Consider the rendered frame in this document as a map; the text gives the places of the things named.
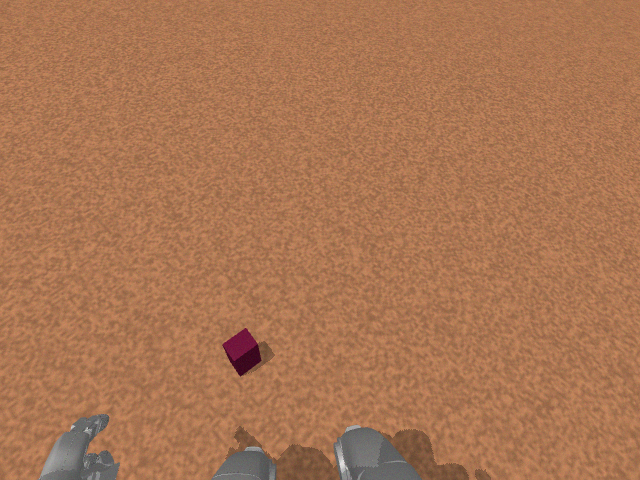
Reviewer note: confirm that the left robot hand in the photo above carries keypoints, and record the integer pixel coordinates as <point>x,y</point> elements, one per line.
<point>69,451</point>

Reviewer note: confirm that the carton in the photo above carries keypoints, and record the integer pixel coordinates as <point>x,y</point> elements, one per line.
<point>242,351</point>

